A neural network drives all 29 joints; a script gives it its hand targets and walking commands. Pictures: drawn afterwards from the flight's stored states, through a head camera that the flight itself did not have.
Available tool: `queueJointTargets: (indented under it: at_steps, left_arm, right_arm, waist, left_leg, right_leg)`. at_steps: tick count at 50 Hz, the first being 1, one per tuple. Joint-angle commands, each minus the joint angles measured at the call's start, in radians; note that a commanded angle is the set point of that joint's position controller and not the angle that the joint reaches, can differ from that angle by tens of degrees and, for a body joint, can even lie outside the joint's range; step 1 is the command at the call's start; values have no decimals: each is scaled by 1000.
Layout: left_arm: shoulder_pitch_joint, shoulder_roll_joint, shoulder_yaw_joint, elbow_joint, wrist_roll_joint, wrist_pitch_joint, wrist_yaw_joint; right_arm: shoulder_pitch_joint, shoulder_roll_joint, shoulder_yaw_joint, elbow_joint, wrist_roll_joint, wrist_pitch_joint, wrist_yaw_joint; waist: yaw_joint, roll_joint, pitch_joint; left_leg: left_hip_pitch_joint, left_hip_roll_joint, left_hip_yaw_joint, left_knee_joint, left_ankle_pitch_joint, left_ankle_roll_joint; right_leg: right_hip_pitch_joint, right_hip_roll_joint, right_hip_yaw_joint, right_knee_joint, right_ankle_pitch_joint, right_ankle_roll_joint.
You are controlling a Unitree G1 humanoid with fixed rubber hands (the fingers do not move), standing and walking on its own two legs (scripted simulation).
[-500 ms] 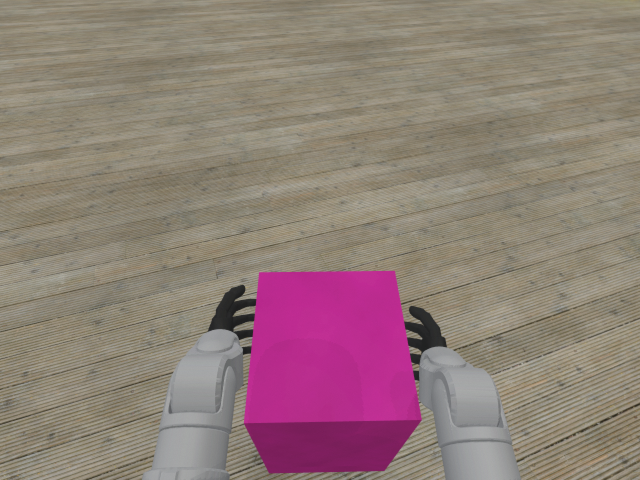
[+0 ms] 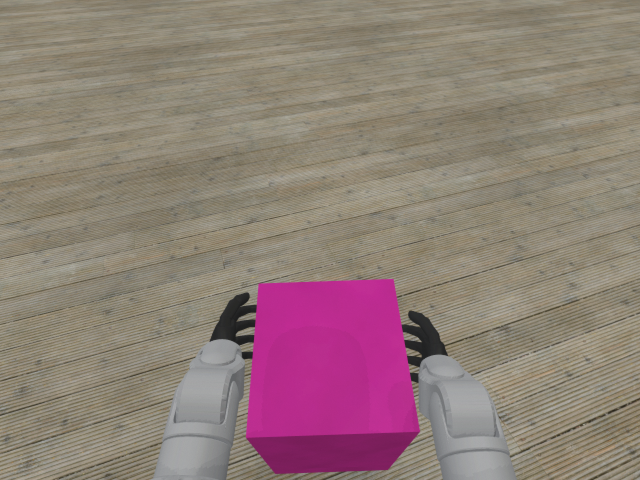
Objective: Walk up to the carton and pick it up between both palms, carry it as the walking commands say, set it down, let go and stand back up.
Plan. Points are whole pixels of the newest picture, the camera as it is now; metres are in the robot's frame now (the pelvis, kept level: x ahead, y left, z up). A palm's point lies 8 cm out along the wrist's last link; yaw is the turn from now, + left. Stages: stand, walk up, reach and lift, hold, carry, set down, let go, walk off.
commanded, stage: hold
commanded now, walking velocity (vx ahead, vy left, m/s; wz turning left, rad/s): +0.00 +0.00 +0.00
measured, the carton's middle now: (329, 385) +0.27 +0.00 -0.05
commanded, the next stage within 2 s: set down in 0.52 s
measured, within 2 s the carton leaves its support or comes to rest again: neither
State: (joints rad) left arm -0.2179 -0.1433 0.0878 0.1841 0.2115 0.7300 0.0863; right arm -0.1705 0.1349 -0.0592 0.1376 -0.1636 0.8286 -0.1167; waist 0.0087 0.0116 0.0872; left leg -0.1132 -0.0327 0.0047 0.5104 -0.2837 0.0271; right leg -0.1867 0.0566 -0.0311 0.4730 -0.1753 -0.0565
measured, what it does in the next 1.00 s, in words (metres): stands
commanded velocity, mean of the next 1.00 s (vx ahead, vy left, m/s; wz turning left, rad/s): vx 0.00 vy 0.00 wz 0.00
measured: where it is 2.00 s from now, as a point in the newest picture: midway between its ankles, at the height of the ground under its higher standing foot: outside the picture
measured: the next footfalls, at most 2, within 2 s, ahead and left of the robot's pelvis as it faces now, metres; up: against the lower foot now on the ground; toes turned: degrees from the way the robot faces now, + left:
none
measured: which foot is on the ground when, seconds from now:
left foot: down 0.00-1.00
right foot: down 0.00-1.00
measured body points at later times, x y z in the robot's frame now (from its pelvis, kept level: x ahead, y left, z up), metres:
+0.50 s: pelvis -0.03 +0.02 -0.01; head -0.08 +0.01 +0.44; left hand +0.29 +0.14 +0.04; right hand +0.27 -0.12 +0.02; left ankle +0.00 +0.10 -0.74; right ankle +0.06 -0.08 -0.74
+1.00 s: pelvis -0.03 +0.02 -0.02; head -0.01 +0.01 +0.43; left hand +0.31 +0.13 -0.03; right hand +0.28 -0.13 -0.05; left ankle +0.00 +0.10 -0.74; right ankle +0.06 -0.08 -0.74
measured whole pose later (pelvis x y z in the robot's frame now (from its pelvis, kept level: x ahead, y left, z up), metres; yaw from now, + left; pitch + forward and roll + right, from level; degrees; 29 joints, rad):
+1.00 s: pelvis -0.03 +0.02 -0.02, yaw +0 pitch -4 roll +0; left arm -0.49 -0.23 0.35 0.67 0.30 0.38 0.13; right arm -0.39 0.10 -0.28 0.57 -0.25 0.52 -0.04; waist 0.00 0.04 0.13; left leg -0.30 -0.08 -0.01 0.71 -0.33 0.07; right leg -0.37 0.07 0.05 0.67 -0.22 -0.02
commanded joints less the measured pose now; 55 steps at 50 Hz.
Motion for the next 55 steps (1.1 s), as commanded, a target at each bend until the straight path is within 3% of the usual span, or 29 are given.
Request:
queueJointTargets:
  at_steps: [1, 3, 7, 10, 16, 21, 26, 27, 28, 34, 39, 42, 46, 49, 50, 55]
  left_arm:
    - [-522, -1032, -588, -133, -300, -74, -285]
    - [-528, -1007, -571, -82, -294, -72, -297]
    - [-456, -987, -460, 40, -235, -65, -302]
    - [-453, -988, -408, 106, -207, -62, -304]
    - [-590, -1020, -381, 180, -196, -69, -319]
    - [-705, -1069, -388, 227, -203, -80, -329]
    - [-786, -1118, -398, 265, -209, -92, -319]
    - [-699, -1166, -316, 384, -157, -86, -298]
    - [-713, -1181, -324, 386, -164, -97, -296]
    - [-769, -1227, -278, 485, -156, -158, -268]
    - [-777, -1209, -215, 584, -133, -223, -250]
    - [-774, -1187, -196, 592, -119, -266, -238]
    - [-734, -1166, -197, 594, -95, -321, -225]
    - [-703, -1155, -228, 581, -89, -361, -221]
    - [-672, -1146, -234, 584, -78, -372, -219]
    - [-641, -1109, -280, 547, -72, -446, -221]
  right_arm:
    - [-786, 972, 555, -397, 288, -154, 226]
    - [-792, 975, 532, -363, 276, -140, 214]
    - [-828, 994, 541, -293, 290, -124, 225]
    - [-856, 1017, 539, -241, 292, -115, 235]
    - [-927, 1051, 455, -129, 257, -128, 241]
    - [-1009, 1051, 391, -77, 229, -144, 243]
    - [-1111, 1027, 382, -62, 216, -158, 261]
    - [-1055, 1029, 409, 49, 218, -166, 277]
    - [-1067, 1015, 400, 45, 212, -178, 281]
    - [-1166, 931, 321, 109, 172, -269, 305]
    - [-1218, 908, 280, 156, 153, -341, 294]
    - [-1199, 926, 277, 186, 137, -381, 286]
    - [-1138, 946, 279, 204, 119, -437, 270]
    - [-1095, 956, 307, 192, 120, -483, 255]
    - [-1090, 956, 327, 173, 124, -501, 249]
    - [-1047, 959, 395, 147, 139, -578, 219]
  waist:
    - [-71, -5, -522]
    - [-83, -36, -493]
    - [-9, -68, -435]
    - [22, -77, -410]
    - [3, -34, -367]
    - [-37, 5, -348]
    - [-43, 32, -388]
    - [-30, 3, -375]
    - [-46, 0, -368]
    - [-43, 42, -344]
    - [-23, -2, -341]
    - [3, -36, -382]
    - [13, -54, -459]
    - [8, -49, -545]
    - [20, -38, -578]
    - [23, -33, -695]
  left_leg:
    - [-54, -6, -182, -59, 279, 25]
    - [-67, -12, -178, -53, 202, 30]
    - [-95, -19, -170, -59, 133, 40]
    - [-114, -16, -174, -69, 105, 53]
    - [-120, -10, -172, -75, 25, 47]
    - [-170, 4, -177, -85, -55, 43]
    - [-239, 30, -200, -124, -127, 47]
    - [-258, 53, -219, -150, -114, 57]
    - [-265, 57, -227, -150, -116, 53]
    - [-278, 86, -279, -176, -183, 31]
    - [-279, 76, -270, -123, -143, 23]
    - [-273, 63, -248, -74, -53, 19]
    - [-263, 41, -227, -4, 66, 11]
    - [-253, 23, -223, 43, 151, 14]
    - [-247, 15, -217, 59, 183, 14]
    - [-311, -16, -202, 123, 219, 22]
  right_leg:
    - [319, -16, 189, -15, 316, 20]
    - [281, -28, 193, -35, 239, 32]
    - [257, -45, 202, -65, 119, 40]
    - [258, -54, 210, -74, 71, 43]
    - [223, -65, 223, -92, -50, 42]
    - [217, -51, 196, -65, -96, 40]
    - [269, -22, 149, -2, -65, 46]
    - [301, -9, 150, 23, -86, 19]
    - [296, -5, 152, 32, -79, 13]
    - [259, 15, 139, 108, -59, 4]
    - [185, 10, 149, 126, -58, 10]
    - [152, 4, 164, 130, -33, 10]
    - [115, -2, 180, 142, 25, 9]
    - [109, 0, 194, 162, 103, 13]
    - [108, 0, 196, 171, 136, 17]
    - [127, 3, 217, 212, 222, 35]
